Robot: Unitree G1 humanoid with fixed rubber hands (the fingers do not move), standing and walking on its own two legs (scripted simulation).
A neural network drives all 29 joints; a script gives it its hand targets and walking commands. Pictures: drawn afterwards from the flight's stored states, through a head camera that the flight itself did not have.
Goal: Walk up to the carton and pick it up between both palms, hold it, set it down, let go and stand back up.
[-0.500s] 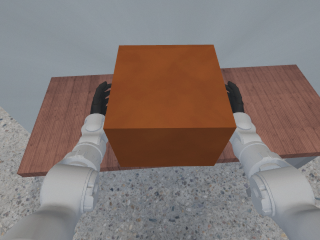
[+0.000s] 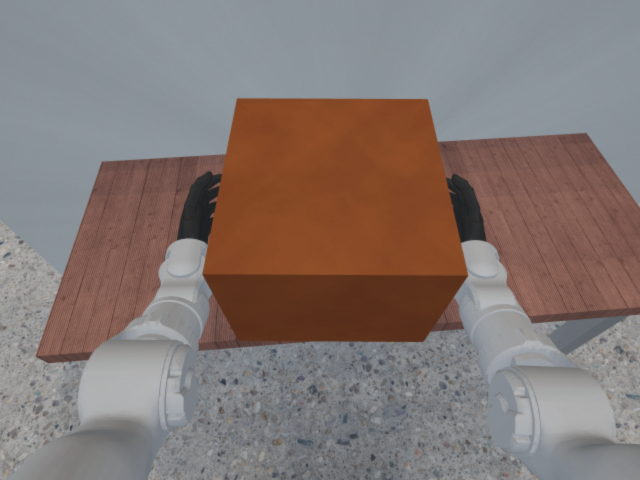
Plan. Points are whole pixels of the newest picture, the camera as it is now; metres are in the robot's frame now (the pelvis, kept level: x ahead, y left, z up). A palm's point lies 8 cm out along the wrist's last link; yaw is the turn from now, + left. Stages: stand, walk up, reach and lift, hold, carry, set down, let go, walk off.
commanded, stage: reach and lift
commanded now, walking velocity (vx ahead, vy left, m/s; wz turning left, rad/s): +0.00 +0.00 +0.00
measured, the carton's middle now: (331, 222) +0.44 -0.03 +0.03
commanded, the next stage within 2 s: none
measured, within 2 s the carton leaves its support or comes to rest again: leaves its support in 0.56 s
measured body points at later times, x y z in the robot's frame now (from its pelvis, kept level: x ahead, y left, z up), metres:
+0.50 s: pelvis +0.02 +0.00 +0.01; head +0.06 +0.00 +0.46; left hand +0.44 +0.16 +0.05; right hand +0.39 -0.20 +0.04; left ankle +0.02 +0.12 -0.73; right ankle +0.01 -0.13 -0.73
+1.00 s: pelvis +0.00 -0.01 +0.01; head +0.05 +0.01 +0.46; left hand +0.42 +0.16 +0.05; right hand +0.39 -0.20 +0.05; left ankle +0.03 +0.12 -0.73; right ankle +0.01 -0.13 -0.73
